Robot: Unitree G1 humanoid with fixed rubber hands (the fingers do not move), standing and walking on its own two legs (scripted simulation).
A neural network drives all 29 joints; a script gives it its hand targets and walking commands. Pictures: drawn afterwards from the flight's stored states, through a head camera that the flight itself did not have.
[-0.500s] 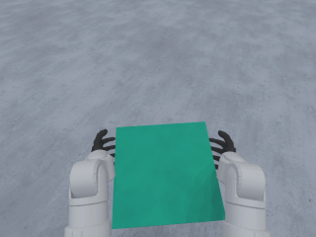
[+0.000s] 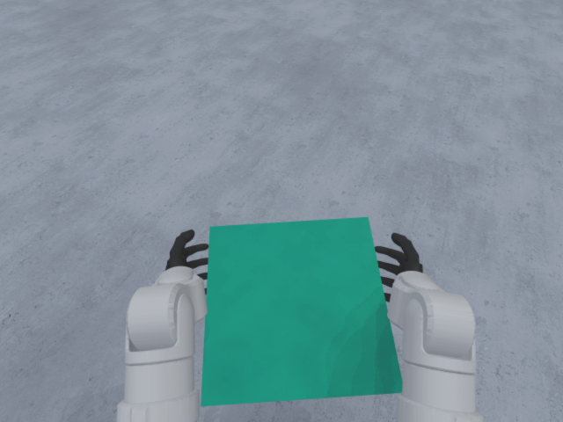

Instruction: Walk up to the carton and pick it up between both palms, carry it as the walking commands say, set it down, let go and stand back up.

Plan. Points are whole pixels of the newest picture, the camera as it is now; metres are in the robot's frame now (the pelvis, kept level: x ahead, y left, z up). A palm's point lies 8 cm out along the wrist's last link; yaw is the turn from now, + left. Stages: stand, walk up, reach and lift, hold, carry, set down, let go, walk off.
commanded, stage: carry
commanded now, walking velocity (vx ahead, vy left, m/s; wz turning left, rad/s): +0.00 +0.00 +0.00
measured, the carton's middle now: (294, 317) +0.29 +0.00 -0.02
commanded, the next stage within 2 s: none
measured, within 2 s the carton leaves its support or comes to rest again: neither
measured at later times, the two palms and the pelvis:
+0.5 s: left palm (152, 314) +0.24 +0.17 +0.09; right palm (403, 332) +0.23 -0.13 +0.09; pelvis -0.05 +0.03 -0.01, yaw -3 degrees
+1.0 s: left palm (170, 318) +0.24 +0.15 +0.09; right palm (425, 340) +0.22 -0.15 +0.09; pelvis -0.06 +0.01 +0.00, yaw -3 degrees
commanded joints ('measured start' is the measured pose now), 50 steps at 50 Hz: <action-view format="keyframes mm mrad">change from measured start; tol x16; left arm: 1 -602 -1035 -741 -64 -441 17 -470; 50 -581 -996 -699 -5 -416 3 -490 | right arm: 1 -605 967 712 -113 468 -6 433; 50 -521 942 693 12 413 -17 431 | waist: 1 3 147 -479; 8 -3 188 -551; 13 -6 -99 -523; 25 0 184 -464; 35 0 -118 -418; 50 8 87 -427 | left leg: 1 396 264 -176 -171 404 41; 11 401 265 -157 -109 682 21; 16 187 167 -121 -210 -67 -24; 20 159 223 -201 -409 -333 -35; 43 257 169 -150 -238 -30 -9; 50 211 201 -177 -341 -251 10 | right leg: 1 -78 34 44 106 -38 -18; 7 82 49 33 -246 -43 -47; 11 239 29 24 -531 322 -42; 25 113 80 35 -278 87 -119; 34 139 0 156 -586 105 -153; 50 80 61 85 -451 112 -148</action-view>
